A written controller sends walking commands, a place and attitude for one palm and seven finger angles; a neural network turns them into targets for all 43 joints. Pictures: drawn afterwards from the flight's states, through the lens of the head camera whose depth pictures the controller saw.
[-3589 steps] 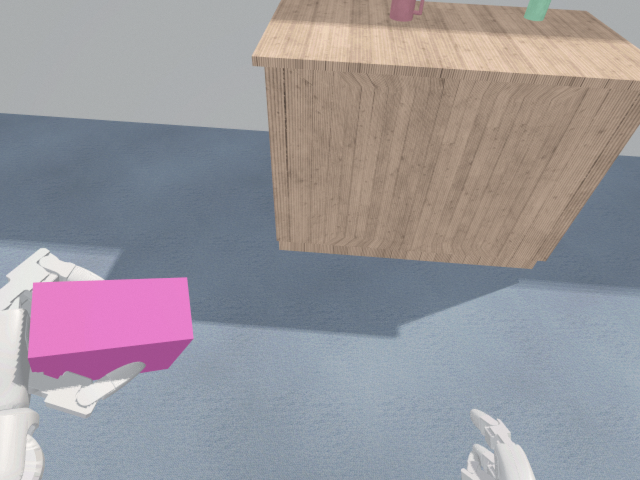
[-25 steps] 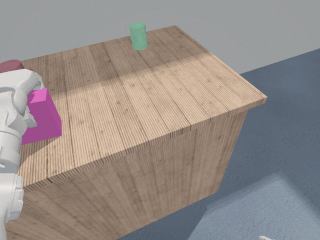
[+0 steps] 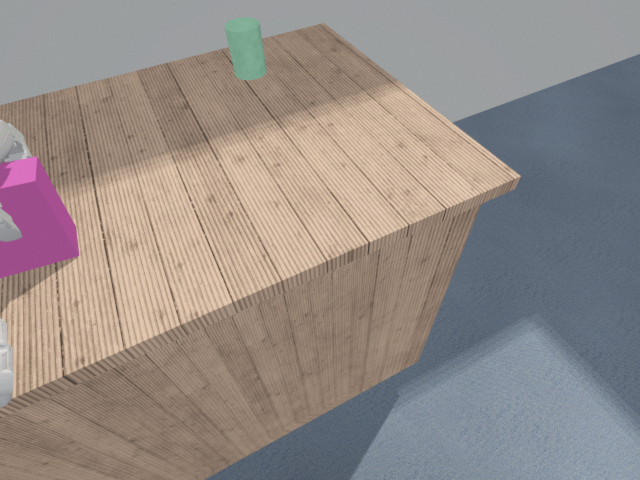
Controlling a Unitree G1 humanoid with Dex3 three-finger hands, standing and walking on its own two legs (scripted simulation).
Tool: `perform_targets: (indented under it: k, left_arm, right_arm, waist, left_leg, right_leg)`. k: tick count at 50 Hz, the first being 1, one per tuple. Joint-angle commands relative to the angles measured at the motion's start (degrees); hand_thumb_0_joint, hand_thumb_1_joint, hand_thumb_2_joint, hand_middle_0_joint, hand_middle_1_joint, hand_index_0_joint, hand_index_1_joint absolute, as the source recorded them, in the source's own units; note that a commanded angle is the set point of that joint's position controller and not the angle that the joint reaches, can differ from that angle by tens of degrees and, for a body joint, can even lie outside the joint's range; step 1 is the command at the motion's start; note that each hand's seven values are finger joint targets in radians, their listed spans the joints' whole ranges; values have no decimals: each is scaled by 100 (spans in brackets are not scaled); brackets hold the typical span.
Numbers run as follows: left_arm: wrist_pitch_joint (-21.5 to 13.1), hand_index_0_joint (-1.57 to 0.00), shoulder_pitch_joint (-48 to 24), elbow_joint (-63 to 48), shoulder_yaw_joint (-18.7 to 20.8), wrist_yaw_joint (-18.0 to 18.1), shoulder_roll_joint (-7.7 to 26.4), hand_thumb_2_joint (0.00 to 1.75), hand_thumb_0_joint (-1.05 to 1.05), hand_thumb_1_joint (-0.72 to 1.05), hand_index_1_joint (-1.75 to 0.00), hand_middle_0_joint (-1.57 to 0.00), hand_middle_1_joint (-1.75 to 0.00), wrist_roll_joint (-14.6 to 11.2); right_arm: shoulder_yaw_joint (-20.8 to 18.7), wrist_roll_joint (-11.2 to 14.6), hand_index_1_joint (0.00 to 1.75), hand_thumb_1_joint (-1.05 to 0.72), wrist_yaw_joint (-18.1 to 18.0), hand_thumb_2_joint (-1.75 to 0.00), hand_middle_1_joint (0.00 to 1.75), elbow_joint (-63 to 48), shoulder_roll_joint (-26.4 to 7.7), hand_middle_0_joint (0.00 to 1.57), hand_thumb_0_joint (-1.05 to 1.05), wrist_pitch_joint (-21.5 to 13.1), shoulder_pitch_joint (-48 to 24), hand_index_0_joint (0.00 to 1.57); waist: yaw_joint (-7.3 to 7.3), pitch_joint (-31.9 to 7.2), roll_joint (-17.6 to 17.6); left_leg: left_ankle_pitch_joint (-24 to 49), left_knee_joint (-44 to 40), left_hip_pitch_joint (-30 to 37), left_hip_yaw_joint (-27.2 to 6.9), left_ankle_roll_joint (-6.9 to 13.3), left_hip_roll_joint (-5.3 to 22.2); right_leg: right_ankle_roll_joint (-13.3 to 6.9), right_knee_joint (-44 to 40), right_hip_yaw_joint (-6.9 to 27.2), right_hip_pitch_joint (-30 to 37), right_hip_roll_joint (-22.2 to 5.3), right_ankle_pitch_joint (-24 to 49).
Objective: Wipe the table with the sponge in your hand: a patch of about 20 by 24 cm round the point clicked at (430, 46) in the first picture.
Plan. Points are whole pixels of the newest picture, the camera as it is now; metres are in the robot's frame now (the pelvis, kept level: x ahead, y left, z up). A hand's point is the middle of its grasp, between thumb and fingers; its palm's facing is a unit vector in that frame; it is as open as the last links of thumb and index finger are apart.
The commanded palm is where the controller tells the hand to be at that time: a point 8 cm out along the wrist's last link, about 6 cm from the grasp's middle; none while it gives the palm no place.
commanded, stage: wipe forward along the middle lane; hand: left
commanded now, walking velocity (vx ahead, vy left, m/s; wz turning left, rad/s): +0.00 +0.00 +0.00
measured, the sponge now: (12, 233) +0.39 +0.39 +0.12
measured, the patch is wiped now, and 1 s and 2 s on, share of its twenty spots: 1.00 1.00 1.00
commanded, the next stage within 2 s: slide back across to the first lane in 0.22 s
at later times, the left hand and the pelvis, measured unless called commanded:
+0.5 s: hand out of the picture +0.44 +0.41 +0.17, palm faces -0.10 -0.03 -0.99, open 10.2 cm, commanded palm +0.42 +0.42 +0.22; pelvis +0.02 +0.04 +0.01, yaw +0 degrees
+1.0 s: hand out of the picture +0.41 +0.48 +0.18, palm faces -0.11 -0.01 -0.99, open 10.2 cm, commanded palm +0.39 +0.47 +0.24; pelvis +0.04 +0.06 +0.01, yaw +2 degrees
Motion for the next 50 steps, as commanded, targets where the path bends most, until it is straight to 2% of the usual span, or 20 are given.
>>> perform_targets:
  k: [1, 7, 9, 12, 16, 18, 19, 20, 22, 25, 27, 30, 32, 36, 40, 42, 43, 46, 47, 50]
  left_arm:
    - [94, -120, -1598, -466, 203, 257, 1959, 130, 0, 10, -160, -120, -160, 284]
    - [96, -120, -1801, -301, -29, 216, 1786, 130, 0, 10, -160, -120, -160, 355]
    - [100, -120, -1912, -271, -112, 200, 1711, 130, 0, 10, -160, -120, -160, 374]
    - [31, -120, -1802, -266, -8, 208, 1731, 130, 0, 10, -160, -120, -160, 392]
    - [-59, -120, -1678, -625, -221, 213, 1195, 130, 0, 10, -160, -120, -160, 255]
    - [-67, -120, -1445, -643, 122, 277, 1541, 130, 0, 10, -160, -120, -160, 208]
    - [-85, -120, -1507, -826, 59, 296, 1451, 130, 0, 10, -160, -120, -160, 155]
    - [-74, -120, -1467, -812, 230, 334, 1603, 130, 0, 10, -160, -120, -160, 129]
    - [-69, -120, -1445, -958, 384, 359, 1794, 130, 0, 10, -160, -120, -160, 112]
    - [60, -120, -1552, -1028, 409, 396, 1896, 130, 0, 10, -160, -120, -160, 217]
    - [108, -120, -1683, -1268, 339, 377, 1855, 130, 0, 10, -160, -120, -160, 290]
    - [226, -120, -1391, -1262, 519, 302, 1987, 130, 0, 10, -160, -120, -160, 202]
    - [168, -120, -1463, -1640, 599, 211, 2075, 130, 0, 10, -160, -120, -160, 126]
    - [126, -120, -1379, -2083, 882, 79, 2363, 130, 0, 10, -160, -120, -160, 58]
    - [139, -120, -1278, -2228, 684, -22, 2125, 130, 0, 10, -160, -120, -160, 48]
    - [85, -120, -1278, -2287, 827, -88, 2257, 130, 0, 10, -160, -120, -160, 9]
    - [71, -120, -1308, -2450, 653, -128, 2081, 130, 0, 10, -160, -120, -160, -6]
    - [-13, -120, -1634, -2526, 554, -239, 2014, 130, 0, 10, -160, -120, -160, -38]
    - [-16, -120, -1498, -2395, 675, -233, 2156, 130, 0, 10, -160, -120, -160, 1]
    - [-107, -120, -1589, -2448, 574, -276, 2047, 130, 0, 10, -160, -120, -160, -5]
  right_arm:
    - [-314, -49, 30, -90, -64, -90, 30, -547, -900, 20, 0, -145, 116, 20]
    - [-296, -47, 30, -90, -84, -90, 30, -510, -889, 20, 0, -130, 246, 20]
    - [-285, -44, 30, -90, -89, -90, 30, -488, -899, 20, 0, -142, 260, 20]
    - [-321, -68, 30, -90, -85, -90, 30, -472, -877, 20, 0, -132, 362, 20]
    - [-366, -78, 30, -90, -43, -90, 30, -514, -813, 20, 0, -121, 325, 20]
    - [-357, -76, 30, -90, -32, -90, 30, -531, -829, 20, 0, -69, 286, 20]
    - [-353, -66, 30, -90, -28, -90, 30, -575, -808, 20, 0, -59, 232, 20]
    - [-363, -65, 30, -90, -18, -90, 30, -555, -825, 20, 0, -50, 203, 20]
    - [-352, -72, 30, -90, 5, -90, 30, -574, -824, 20, 0, -15, 144, 20]
    - [-320, -54, 30, -90, 52, -90, 30, -582, -830, 20, 0, 20, -16, 20]
    - [-323, -71, 30, -90, 90, -90, 30, -602, -787, 20, 0, 12, -81, 20]
    - [-310, -71, 30, -90, 119, -90, 30, -664, -781, 20, 0, 37, -203, 20]
    - [-301, -81, 30, -90, 119, -90, 30, -744, -760, 20, 0, 36, -287, 20]
    - [-277, -92, 30, -90, 130, -90, 30, -865, -750, 20, 0, 36, -448, 20]
    - [-288, -84, 30, -90, 139, -90, 30, -868, -741, 20, 0, 25, -474, 20]
    - [-313, -89, 30, -90, 126, -90, 30, -834, -762, 20, 0, 13, -431, 20]
    - [-299, -86, 30, -90, 121, -90, 30, -880, -737, 20, 0, 9, -458, 20]
    - [-291, -84, 30, -90, 81, -90, 30, -851, -738, 20, 0, -24, -443, 20]
    - [-309, -95, 30, -90, 88, -90, 30, -798, -764, 20, 0, -21, -381, 20]
    - [-309, -110, 30, -90, 74, -90, 30, -791, -749, 20, 0, -15, -359, 20]
  waist:
    - [0, -1225, -533]
    - [-82, -1098, -366]
    - [-128, -963, -463]
    - [-54, -1236, -381]
    - [1, -1355, -236]
    - [109, -1371, -360]
    - [101, -1382, -401]
    - [129, -1348, -447]
    - [198, -1434, -359]
    - [202, -1194, -324]
    - [250, -1376, 78]
    - [317, -1397, -166]
    - [357, -1664, 8]
    - [426, -1632, 90]
    - [358, -1452, 277]
    - [352, -1563, 261]
    - [327, -1577, 324]
    - [270, -1515, 422]
    - [303, -1542, 488]
    - [268, -1632, 365]
  left_leg:
    - [-23, -339, -140, 130, 239, -138]
    - [41, -451, 40, 116, 257, -126]
    - [-49, -481, 74, 88, 262, -101]
    - [289, -477, 295, 70, 253, -91]
    - [720, -550, 750, 6, 232, -49]
    - [772, -560, 723, 6, 238, -54]
    - [784, -598, 738, 12, 244, -73]
    - [814, -613, 754, 6, 256, -65]
    - [1116, -645, 831, 1, 251, -94]
    - [1088, -751, 869, -50, 232, -73]
    - [1513, -747, 1202, -83, 199, -64]
    - [1504, -756, 1213, -73, 220, -71]
    - [1881, -736, 1436, -85, 217, -74]
    - [2270, -761, 1572, -180, 195, -59]
    - [2431, -711, 1821, -251, 137, -24]
    - [2678, -687, 2018, -301, 122, 12]
    - [2758, -698, 2061, -330, 95, 3]
    - [2917, -726, 2217, -401, 41, 44]
    - [2999, -689, 2280, -423, 30, 52]
    - [3020, -665, 2319, -428, 1, 41]
  right_leg:
    - [118, -620, 701, 1210, -560, 305]
    - [115, -692, 483, 916, -483, 169]
    - [120, -754, 452, 752, -466, -7]
    - [76, -676, 375, 829, -432, 303]
    - [32, -661, 238, 711, -394, 545]
    - [37, -652, 217, 881, -384, 595]
    - [45, -665, 205, 951, -394, 609]
    - [42, -681, 223, 991, -401, 641]
    - [30, -641, 198, 1189, -404, 897]
    - [11, -679, 136, 1101, -399, 719]
    - [-32, -645, 99, 1133, -395, 852]
    - [-18, -679, 117, 1398, -427, 950]
    - [-23, -619, 96, 1585, -448, 1245]
    - [-58, -624, 50, 1671, -457, 1418]
    - [-61, -696, -14, 1371, -421, 1220]
    - [-63, -710, -25, 1347, -414, 1250]
    - [-58, -729, -33, 1312, -416, 1232]
    - [-88, -788, -47, 1154, -411, 1169]
    - [-88, -785, -55, 1142, -399, 1119]
    - [-91, -808, -52, 1161, -406, 1165]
